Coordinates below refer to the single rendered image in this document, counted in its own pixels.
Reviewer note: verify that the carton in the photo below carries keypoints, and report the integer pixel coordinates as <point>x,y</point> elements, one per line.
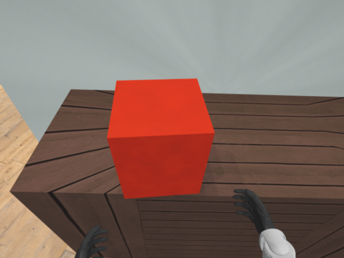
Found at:
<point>160,136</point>

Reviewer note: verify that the robot right forearm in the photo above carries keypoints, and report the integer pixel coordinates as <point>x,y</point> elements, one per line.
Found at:
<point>274,245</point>

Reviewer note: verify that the pedestal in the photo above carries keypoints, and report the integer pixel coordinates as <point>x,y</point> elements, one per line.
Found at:
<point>288,150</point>

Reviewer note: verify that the robot right hand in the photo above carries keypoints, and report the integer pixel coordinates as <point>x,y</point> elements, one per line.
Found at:
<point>258,213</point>

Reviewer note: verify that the robot left hand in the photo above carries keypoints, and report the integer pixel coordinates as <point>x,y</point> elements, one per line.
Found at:
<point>85,250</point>

